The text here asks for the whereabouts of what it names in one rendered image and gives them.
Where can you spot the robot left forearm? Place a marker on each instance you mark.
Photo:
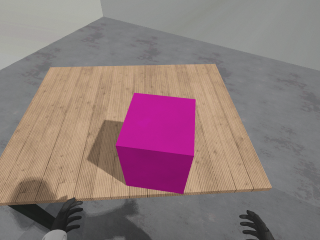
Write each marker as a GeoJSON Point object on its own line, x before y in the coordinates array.
{"type": "Point", "coordinates": [55, 235]}

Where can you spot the right robot hand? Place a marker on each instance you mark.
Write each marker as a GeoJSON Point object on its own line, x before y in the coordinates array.
{"type": "Point", "coordinates": [262, 232]}

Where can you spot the left robot hand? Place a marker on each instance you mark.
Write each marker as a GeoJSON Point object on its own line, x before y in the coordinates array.
{"type": "Point", "coordinates": [61, 221]}

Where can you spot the carton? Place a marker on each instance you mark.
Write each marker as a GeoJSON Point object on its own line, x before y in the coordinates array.
{"type": "Point", "coordinates": [157, 141]}

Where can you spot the table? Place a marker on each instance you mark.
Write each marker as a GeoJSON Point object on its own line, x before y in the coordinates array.
{"type": "Point", "coordinates": [64, 147]}

